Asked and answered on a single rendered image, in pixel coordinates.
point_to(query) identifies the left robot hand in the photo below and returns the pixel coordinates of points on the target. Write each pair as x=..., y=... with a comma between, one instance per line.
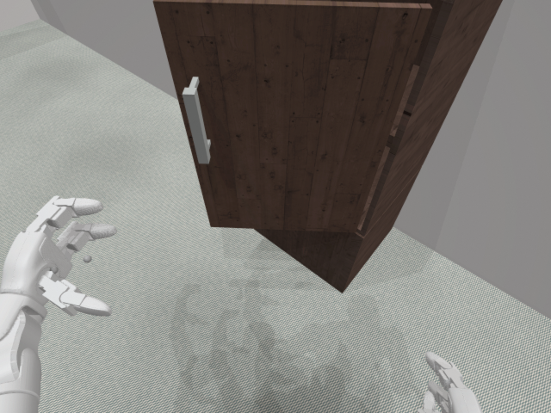
x=27, y=266

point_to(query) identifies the handle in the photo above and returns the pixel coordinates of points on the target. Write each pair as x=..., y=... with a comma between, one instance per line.
x=193, y=109

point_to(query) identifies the right robot hand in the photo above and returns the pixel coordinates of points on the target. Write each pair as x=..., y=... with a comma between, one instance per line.
x=455, y=397

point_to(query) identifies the cupboard door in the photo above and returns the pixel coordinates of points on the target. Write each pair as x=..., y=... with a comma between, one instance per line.
x=298, y=99

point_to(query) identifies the robot left forearm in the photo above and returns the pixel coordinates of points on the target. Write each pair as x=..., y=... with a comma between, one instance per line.
x=21, y=317

